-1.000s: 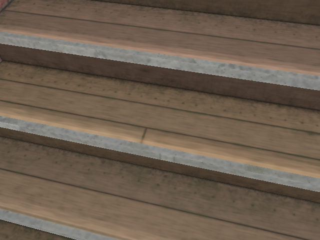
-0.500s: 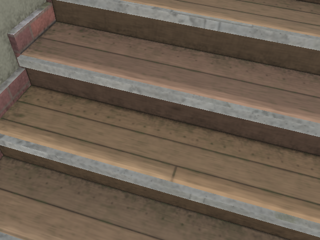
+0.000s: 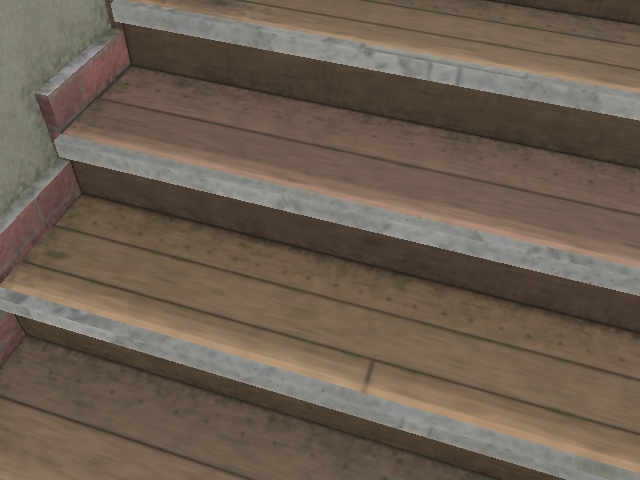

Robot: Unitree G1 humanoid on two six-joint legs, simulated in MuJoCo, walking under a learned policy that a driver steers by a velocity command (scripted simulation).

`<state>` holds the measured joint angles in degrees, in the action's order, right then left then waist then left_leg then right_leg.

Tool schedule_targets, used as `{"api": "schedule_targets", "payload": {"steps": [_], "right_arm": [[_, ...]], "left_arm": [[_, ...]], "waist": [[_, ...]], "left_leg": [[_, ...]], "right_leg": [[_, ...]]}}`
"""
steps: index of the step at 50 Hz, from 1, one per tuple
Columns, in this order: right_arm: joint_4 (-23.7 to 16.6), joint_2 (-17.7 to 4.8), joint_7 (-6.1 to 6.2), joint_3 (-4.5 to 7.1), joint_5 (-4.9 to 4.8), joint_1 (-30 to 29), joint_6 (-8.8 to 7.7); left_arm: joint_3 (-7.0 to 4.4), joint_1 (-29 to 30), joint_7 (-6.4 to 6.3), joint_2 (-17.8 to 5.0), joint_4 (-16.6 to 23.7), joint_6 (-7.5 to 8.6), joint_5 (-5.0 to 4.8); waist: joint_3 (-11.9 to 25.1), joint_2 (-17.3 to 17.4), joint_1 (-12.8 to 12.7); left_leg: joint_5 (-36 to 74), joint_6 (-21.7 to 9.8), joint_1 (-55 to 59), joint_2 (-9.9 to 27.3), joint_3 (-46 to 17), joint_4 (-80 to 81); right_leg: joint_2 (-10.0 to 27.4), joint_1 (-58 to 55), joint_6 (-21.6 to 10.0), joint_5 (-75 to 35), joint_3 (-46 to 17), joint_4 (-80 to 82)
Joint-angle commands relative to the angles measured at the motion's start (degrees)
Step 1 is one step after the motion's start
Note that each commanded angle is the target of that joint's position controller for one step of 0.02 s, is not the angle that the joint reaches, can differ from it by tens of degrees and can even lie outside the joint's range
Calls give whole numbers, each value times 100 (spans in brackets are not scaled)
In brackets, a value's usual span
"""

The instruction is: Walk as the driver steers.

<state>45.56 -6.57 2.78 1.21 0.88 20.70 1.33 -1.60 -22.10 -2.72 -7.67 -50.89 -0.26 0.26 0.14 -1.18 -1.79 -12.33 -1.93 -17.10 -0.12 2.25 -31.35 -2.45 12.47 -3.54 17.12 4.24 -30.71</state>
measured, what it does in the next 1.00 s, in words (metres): shifts its weight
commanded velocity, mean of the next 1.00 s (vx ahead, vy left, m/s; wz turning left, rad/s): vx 0.05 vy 0.00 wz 0.00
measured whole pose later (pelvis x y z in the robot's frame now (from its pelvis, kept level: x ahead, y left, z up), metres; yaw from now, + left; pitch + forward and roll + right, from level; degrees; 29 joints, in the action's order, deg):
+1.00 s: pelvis +0.07 +0.01 +0.00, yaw -1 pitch +2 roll +0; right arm 58.4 -9.8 1.9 1.2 0.1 25.1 0.4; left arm 0.2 -28.5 -3.4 -7.9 -57.9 1.2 1.0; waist 3.0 0.8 -0.7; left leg -22.9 -5.2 -15.0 -2.0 2.8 -35.0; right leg -1.7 8.4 -4.0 22.8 1.6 -29.6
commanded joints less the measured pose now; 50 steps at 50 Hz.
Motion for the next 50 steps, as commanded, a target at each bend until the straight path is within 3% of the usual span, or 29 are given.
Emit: {"api": "schedule_targets", "payload": {"steps": [1, 3, 7, 16, 25, 38, 40, 42, 45, 47, 48, 49, 50], "right_arm": [[-237, -424, 64, 9, 46, 227, -191], [-154, -332, 50, -9, -9, 303, -256], [111, -382, 29, 7, -22, 646, -346], [541, -376, 102, -98, -24, 827, -328], [857, -426, 101, -146, -11, 709, -263], [1161, -464, 81, -198, -39, 588, -209], [1212, -507, 71, -173, -37, 617, -190], [1232, -772, 64, -46, -42, 677, -136], [1205, -894, 6, 91, -38, 781, -77], [975, -757, -46, 85, -69, 244, -118], [810, -697, -80, 68, -99, -155, -165], [609, -594, -121, 33, -129, -639, -234], [463, -507, -178, 20, -60, -850, -322]], "left_arm": [[-38, -303, -16, -278, 34, 56, -38], [-40, -405, -10, -313, -142, 107, 73], [-31, -338, 1, -350, -353, 159, 20], [77, -306, -84, -292, -594, 49, 4], [155, -419, -115, -279, -777, 44, -5], [259, -700, -155, -203, -909, 43, 15], [256, -751, -159, -214, -925, 45, 33], [183, -765, -146, -359, -852, 33, 45], [144, -782, -80, -361, -656, 58, 63], [167, -995, -56, -271, -598, 123, 97], [153, -1310, -61, -327, -648, 161, 77], [86, -1718, -83, -528, -740, 192, 54], [-39, -2109, -75, -814, -863, 209, 104]], "waist": [[-695, 772, -69], [-602, 480, -61], [-162, 249, 81], [-140, 167, 178], [-269, 203, 200], [-450, 103, 219], [-474, 140, 243], [-675, 282, 258], [-1017, 378, 239], [-1176, 142, -19], [-1077, -183, -239], [-1007, -740, -475], [-929, -1337, -583]], "left_leg": [[-1823, -428, -501, 943, -1581, 1947], [-657, -283, -309, 648, -1087, 1732], [953, -285, 607, 529, -721, 1362], [2121, -325, 973, 679, -719, 1161], [2186, -326, 1090, 687, -687, 1157], [1424, -321, 938, 655, -629, 1278], [179, -357, 860, 598, -692, 1464], [-1313, -556, 583, 583, -882, 1500], [-3015, -913, 40, 926, -1552, 1532], [-2815, -908, -780, 871, -1528, 1189], [-2442, -761, -1429, 584, -1126, 763], [-1846, -521, -2271, 114, -401, -87], [-1365, -387, -2813, -143, 233, -1209]], "right_leg": [[468, -36, -11, 38, -725, 812], [577, -428, -66, -372, -785, 1124], [724, -461, -71, -1039, -736, 1258], [773, -436, 46, -1423, -601, 1089], [796, -387, 59, -1423, -577, 1103], [837, -328, 8, -1273, -603, 1180], [752, -272, -62, -491, -598, 1226], [557, 30, -185, 602, -497, 850], [459, 690, -351, 1655, -597, 269], [633, 262, -552, 1627, -979, 521], [819, -400, -704, 1828, -1400, 964], [1183, -1219, -912, 2166, -2119, 1604], [1833, -1750, -1301, 2359, -3120, 2187]]}}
